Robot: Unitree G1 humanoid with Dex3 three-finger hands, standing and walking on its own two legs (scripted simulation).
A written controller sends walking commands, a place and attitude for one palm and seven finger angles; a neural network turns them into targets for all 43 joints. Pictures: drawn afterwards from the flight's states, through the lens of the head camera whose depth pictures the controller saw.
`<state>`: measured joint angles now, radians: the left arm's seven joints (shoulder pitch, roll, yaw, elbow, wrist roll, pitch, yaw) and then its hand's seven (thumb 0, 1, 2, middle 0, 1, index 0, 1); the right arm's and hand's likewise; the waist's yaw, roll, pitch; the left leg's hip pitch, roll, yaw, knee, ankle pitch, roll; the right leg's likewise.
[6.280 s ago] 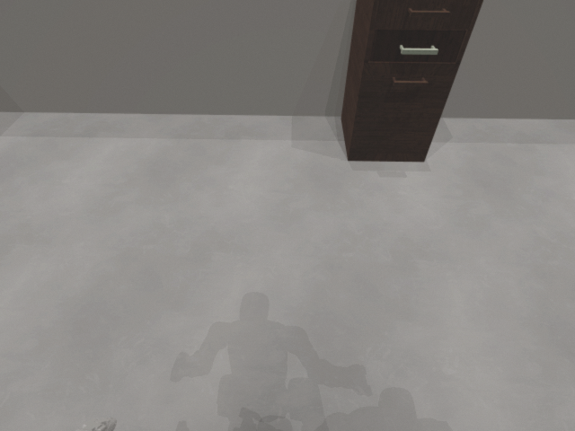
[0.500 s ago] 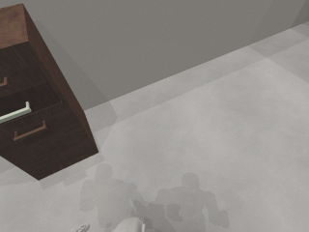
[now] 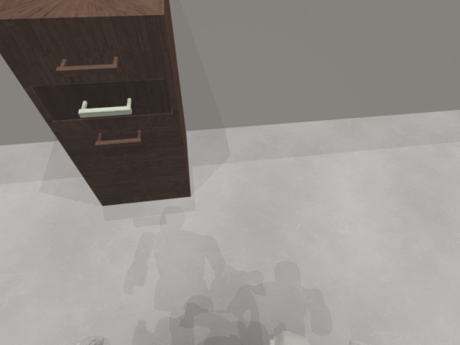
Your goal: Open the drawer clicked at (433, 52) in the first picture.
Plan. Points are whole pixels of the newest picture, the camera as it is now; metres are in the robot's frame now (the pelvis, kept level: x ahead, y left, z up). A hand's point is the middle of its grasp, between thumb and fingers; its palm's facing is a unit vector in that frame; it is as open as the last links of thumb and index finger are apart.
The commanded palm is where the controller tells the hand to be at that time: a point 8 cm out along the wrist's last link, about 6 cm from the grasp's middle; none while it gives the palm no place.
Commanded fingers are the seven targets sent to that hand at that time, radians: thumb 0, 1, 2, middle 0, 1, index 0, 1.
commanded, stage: turn to face it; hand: left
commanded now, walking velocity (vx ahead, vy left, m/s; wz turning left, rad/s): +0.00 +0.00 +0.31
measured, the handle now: (106, 107) +0.76 +0.44 -0.13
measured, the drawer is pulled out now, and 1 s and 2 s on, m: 0.00 0.00 0.00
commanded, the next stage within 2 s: take the last steps up to it in 0.24 s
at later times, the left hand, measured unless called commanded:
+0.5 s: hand out of the picture +0.00 +0.18 -0.17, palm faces +0.23 -0.95 -0.22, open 7.4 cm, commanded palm none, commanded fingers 0.00 0.90 0.90 -0.20 -0.30 -0.20 -0.30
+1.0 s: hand (123, 309) +0.19 +0.23 -0.17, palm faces +0.18 -0.97 -0.19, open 7.4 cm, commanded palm none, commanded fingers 0.00 0.90 0.90 -0.20 -0.30 -0.20 -0.30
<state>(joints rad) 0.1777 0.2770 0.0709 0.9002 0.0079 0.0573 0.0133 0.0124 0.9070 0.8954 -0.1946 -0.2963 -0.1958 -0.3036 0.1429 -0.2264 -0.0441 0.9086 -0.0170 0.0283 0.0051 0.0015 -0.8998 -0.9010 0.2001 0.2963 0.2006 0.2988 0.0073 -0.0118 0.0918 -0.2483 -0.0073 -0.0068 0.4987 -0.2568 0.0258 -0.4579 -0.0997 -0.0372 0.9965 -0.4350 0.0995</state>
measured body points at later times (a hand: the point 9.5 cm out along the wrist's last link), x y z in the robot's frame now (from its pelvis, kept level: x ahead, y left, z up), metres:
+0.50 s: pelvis +0.01 -0.01 +0.00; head +0.03 -0.01 +0.45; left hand -0.01 +0.23 -0.15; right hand +0.12 -0.25 -0.15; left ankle -0.05 +0.11 -0.71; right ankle +0.01 -0.14 -0.74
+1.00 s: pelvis +0.14 +0.04 -0.01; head +0.16 +0.04 +0.44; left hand +0.18 +0.28 -0.16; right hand +0.07 -0.18 -0.17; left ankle -0.04 +0.11 -0.74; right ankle +0.26 -0.05 -0.73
